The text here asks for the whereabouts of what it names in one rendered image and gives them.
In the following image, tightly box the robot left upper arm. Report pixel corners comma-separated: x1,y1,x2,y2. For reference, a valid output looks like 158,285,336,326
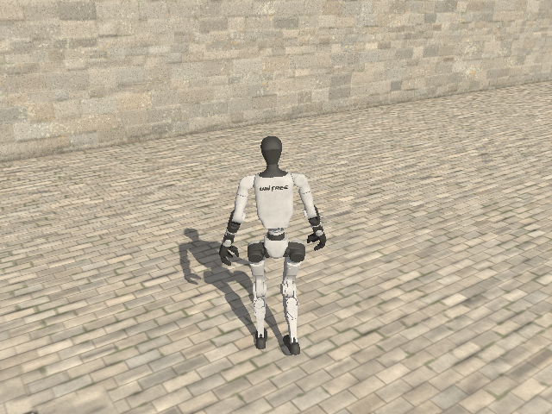
232,175,255,223

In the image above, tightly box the robot right shin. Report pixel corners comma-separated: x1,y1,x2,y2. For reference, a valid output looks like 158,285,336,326
283,282,298,344

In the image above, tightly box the robot right forearm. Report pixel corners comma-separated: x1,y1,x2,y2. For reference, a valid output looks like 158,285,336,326
308,205,324,236

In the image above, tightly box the robot left forearm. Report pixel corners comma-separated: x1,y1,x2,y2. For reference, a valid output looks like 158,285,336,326
222,210,241,247

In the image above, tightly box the robot right hand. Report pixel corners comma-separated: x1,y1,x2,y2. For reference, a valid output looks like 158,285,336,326
307,232,327,251

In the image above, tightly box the robot right upper arm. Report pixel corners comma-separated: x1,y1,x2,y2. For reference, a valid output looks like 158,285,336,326
291,172,317,219

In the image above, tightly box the robot left hand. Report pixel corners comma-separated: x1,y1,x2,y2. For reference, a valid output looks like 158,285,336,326
219,244,239,266

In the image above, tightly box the right robot thigh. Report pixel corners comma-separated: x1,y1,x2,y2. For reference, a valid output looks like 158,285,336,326
280,240,305,298

